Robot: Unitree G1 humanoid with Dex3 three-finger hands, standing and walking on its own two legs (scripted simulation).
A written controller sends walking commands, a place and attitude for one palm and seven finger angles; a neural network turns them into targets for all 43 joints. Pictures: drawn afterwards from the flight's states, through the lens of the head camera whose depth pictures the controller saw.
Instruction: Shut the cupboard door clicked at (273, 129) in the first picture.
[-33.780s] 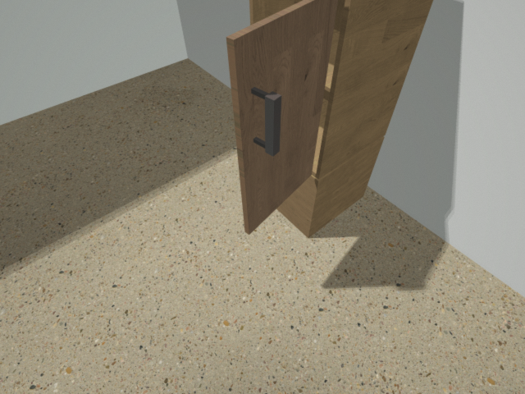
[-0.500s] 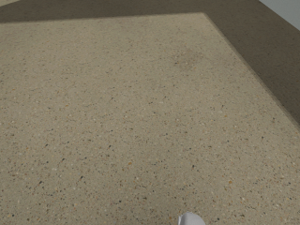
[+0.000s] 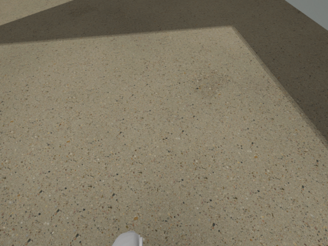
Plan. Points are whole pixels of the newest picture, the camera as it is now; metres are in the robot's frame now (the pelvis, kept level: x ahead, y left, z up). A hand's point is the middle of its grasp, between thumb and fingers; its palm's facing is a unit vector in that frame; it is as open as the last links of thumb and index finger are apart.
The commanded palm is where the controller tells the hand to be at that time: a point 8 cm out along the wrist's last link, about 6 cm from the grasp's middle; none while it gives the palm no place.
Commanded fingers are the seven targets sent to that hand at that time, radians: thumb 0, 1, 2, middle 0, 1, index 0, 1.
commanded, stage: walk to a spot facing it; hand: left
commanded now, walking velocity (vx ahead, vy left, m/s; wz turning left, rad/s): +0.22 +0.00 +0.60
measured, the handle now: out of the picture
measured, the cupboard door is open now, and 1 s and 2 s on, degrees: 62 62 62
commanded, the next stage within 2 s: turn to face it in 0.04 s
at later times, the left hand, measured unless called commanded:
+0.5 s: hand out of the picture +0.16 +0.24 -0.18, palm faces +0.08 -0.98 -0.17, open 7.4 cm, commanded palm none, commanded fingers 0.00 0.90 0.90 -0.20 -0.30 -0.20 -0.30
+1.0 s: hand (100, 179) +0.35 +0.23 -0.18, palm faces -0.29 -0.93 -0.23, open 7.4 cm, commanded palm none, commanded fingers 0.00 0.90 0.90 -0.20 -0.30 -0.20 -0.30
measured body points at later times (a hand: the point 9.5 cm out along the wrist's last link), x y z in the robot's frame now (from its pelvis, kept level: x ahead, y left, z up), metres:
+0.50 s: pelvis +0.15 +0.06 -0.01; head +0.18 +0.08 +0.44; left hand +0.16 +0.30 -0.17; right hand +0.28 -0.16 -0.14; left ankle +0.20 +0.14 -0.75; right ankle +0.15 -0.08 -0.69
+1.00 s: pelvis +0.22 +0.06 -0.01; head +0.27 +0.06 +0.43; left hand +0.37 +0.28 -0.16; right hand +0.22 -0.22 -0.14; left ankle +0.27 +0.18 -0.74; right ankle +0.17 -0.07 -0.75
